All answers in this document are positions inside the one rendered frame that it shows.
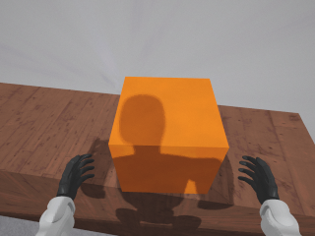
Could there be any carton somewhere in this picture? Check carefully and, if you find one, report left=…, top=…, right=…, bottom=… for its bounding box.
left=108, top=77, right=229, bottom=195

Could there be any robot left hand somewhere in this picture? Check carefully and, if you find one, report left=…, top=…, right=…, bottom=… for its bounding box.
left=56, top=153, right=95, bottom=201

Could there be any right robot forearm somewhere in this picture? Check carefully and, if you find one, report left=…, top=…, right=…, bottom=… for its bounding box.
left=259, top=199, right=302, bottom=236

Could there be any left robot forearm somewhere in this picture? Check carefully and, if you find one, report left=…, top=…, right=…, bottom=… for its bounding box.
left=35, top=196, right=76, bottom=236

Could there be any pedestal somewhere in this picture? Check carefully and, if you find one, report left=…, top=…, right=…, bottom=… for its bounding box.
left=0, top=83, right=315, bottom=236

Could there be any robot right hand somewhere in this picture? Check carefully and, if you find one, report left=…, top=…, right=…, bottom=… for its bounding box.
left=237, top=155, right=280, bottom=205

